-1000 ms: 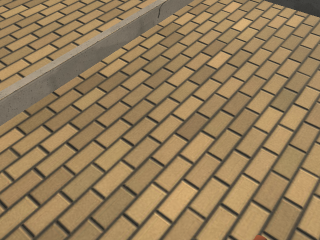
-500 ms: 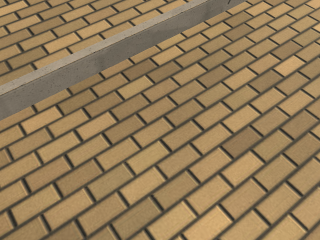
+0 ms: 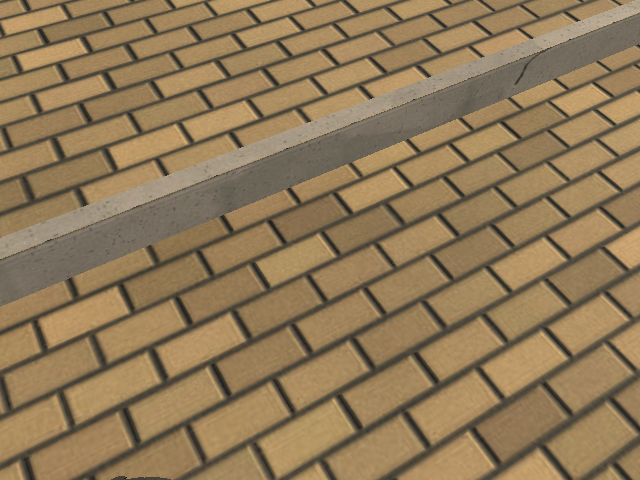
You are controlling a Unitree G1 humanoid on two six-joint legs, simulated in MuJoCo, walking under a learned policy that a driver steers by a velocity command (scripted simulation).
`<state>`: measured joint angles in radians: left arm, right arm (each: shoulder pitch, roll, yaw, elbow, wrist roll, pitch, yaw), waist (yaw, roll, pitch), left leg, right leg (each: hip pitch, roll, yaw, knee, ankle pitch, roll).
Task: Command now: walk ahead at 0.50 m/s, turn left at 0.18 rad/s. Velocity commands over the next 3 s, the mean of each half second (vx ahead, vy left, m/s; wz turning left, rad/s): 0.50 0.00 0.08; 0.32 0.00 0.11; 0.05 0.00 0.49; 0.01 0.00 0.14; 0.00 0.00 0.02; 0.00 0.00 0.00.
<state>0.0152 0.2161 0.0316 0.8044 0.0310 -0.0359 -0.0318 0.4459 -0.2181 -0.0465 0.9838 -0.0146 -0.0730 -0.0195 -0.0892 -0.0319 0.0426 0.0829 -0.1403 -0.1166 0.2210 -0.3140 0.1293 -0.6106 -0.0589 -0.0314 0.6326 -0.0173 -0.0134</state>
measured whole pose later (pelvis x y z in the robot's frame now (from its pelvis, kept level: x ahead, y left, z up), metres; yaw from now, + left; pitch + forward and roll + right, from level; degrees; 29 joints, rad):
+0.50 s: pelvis +0.27 -0.02 +0.01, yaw +1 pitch +1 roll -2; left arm 0.45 0.19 0.04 1.01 0.01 -0.09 -0.01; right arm 0.06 -0.21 -0.02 0.84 -0.03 -0.04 0.03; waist 0.06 0.04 0.04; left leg -0.60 0.08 0.03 0.65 -0.03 0.03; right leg 0.05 0.08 -0.06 0.18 -0.25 -0.06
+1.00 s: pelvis +0.48 +0.02 +0.01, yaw +5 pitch +0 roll +0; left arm 0.11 0.21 0.03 0.89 0.02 -0.01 0.02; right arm 0.36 -0.21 -0.04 0.98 -0.01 -0.05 0.00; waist -0.05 -0.03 0.07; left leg -0.16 -0.08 0.00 0.35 -0.20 0.08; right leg -0.52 -0.03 0.00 0.78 -0.22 0.01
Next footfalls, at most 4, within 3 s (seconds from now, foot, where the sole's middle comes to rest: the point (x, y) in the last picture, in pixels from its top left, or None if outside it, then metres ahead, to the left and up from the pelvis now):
0.08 right None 0.22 -0.11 -0.77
0.60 left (258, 463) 0.50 0.09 -0.77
1.12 right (336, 402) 0.62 -0.08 -0.77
1.58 left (248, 472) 0.48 0.11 -0.77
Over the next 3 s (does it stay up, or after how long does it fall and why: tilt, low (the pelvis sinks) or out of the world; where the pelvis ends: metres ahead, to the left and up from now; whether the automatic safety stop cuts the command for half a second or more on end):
stays up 0.48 -0.01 0.01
